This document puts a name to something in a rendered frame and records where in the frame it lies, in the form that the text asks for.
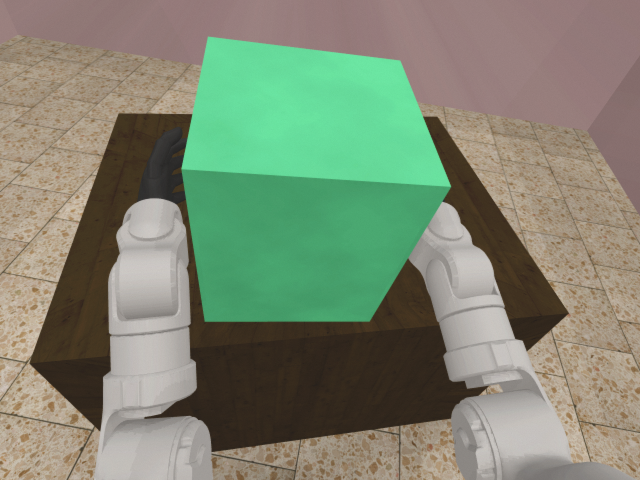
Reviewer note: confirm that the robot right forearm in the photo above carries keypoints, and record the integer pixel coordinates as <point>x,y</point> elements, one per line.
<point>480,344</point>

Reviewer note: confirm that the carton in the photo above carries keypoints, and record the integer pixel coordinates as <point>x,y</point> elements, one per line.
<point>309,177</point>

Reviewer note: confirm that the robot left forearm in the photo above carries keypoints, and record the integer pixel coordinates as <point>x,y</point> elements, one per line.
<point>149,315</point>

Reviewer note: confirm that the pedestal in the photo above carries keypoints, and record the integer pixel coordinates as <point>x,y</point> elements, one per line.
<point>261,383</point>

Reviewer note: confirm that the robot left upper arm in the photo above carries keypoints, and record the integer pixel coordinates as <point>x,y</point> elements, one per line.
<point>169,448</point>

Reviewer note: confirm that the left robot hand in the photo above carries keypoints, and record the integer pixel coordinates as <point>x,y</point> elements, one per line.
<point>157,180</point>

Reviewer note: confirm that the robot right upper arm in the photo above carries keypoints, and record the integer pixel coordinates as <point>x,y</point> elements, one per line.
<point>514,435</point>

